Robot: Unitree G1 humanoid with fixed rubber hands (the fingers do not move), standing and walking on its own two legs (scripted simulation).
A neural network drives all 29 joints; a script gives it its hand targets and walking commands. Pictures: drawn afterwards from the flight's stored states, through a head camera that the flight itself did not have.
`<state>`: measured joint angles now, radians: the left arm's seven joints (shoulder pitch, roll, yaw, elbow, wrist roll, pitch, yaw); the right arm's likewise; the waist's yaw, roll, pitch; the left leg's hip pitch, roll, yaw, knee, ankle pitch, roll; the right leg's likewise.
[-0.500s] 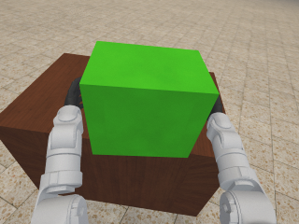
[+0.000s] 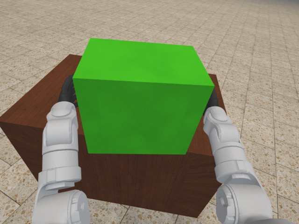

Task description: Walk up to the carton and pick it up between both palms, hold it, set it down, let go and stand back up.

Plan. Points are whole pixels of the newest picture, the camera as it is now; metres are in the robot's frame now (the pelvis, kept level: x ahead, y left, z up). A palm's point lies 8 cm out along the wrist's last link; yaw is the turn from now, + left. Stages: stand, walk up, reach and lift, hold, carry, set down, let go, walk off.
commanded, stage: reach and lift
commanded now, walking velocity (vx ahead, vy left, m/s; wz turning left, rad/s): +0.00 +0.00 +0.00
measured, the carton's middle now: (140, 99) +0.41 -0.01 +0.15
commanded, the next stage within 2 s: hold in 0.62 s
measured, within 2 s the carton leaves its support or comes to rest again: neither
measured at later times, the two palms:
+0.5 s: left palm (62, 100) +0.36 +0.19 +0.18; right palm (206, 102) +0.36 -0.19 +0.17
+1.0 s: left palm (59, 99) +0.35 +0.19 +0.19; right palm (208, 98) +0.36 -0.19 +0.19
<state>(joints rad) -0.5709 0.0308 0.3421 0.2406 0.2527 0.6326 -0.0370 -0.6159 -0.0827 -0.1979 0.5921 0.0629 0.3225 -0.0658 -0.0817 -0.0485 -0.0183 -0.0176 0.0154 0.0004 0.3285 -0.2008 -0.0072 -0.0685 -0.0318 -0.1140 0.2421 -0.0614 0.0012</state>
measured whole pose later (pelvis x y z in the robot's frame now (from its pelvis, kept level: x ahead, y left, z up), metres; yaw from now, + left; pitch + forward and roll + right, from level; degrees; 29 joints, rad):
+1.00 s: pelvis +0.00 +0.00 +0.00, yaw +0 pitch -7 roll -1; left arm -0.57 0.04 0.35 0.06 0.26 0.77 -0.05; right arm -0.64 -0.11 -0.12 0.48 0.15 0.41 -0.10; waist -0.08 -0.05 -0.01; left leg -0.01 0.02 -0.01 0.34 -0.21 -0.01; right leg -0.05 -0.02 -0.12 0.25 -0.07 0.00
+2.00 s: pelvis -0.01 +0.00 +0.00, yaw +1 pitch -8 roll -1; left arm -0.64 0.06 0.39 0.17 0.28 0.75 -0.07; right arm -0.69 -0.09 -0.14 0.55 0.12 0.40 -0.11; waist -0.08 -0.05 0.00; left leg -0.01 0.01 -0.02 0.35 -0.20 -0.01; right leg -0.05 -0.03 -0.13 0.26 -0.07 0.00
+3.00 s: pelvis -0.01 +0.00 +0.00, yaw +1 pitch -8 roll +0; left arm -0.65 0.06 0.40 0.14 0.29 0.80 -0.08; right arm -0.71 -0.09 -0.15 0.52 0.12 0.47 -0.11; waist -0.06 -0.06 -0.01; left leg 0.00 0.01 -0.01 0.34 -0.20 -0.01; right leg -0.05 -0.03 -0.12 0.26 -0.07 0.00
